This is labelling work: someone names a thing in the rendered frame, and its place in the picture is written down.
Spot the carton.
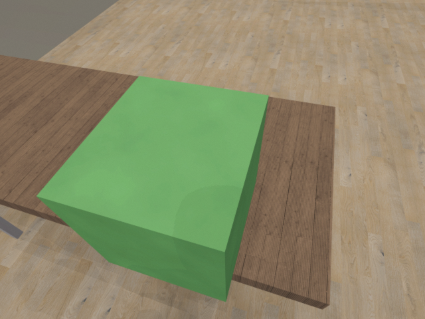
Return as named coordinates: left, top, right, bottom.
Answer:
left=37, top=76, right=269, bottom=302

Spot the table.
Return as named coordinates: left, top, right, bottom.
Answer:
left=0, top=55, right=335, bottom=309

